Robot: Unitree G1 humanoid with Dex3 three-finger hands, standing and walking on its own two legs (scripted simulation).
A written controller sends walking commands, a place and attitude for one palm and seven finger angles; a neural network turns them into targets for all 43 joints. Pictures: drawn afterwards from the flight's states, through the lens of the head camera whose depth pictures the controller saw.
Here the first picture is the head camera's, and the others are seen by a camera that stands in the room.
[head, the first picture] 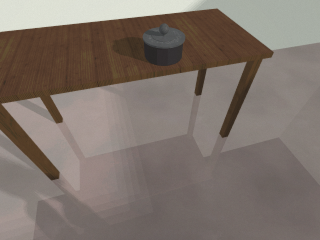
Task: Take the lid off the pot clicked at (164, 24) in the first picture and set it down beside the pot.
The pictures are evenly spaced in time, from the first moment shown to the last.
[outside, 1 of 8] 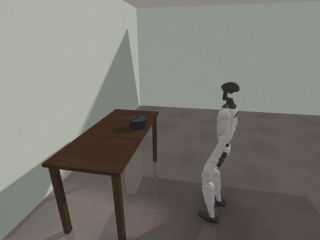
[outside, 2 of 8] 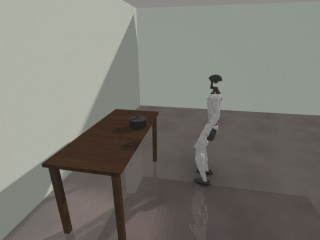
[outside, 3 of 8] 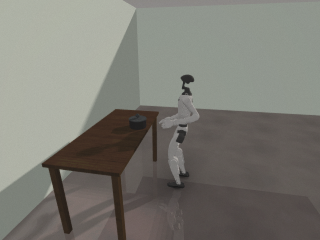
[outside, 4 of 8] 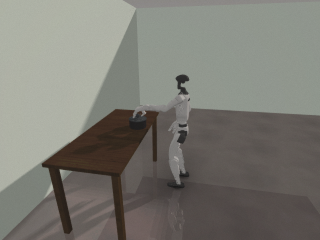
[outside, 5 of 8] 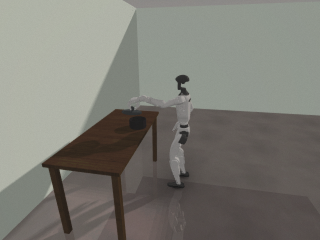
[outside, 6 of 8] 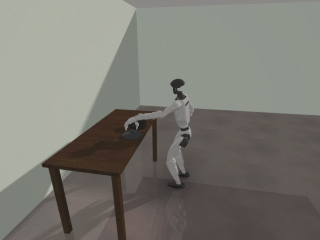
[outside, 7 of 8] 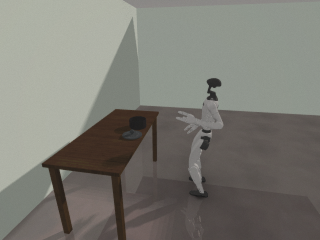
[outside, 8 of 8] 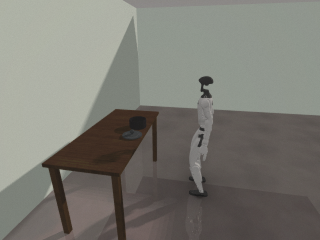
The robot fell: no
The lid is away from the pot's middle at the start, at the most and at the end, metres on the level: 0.00 0.24 0.24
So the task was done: yes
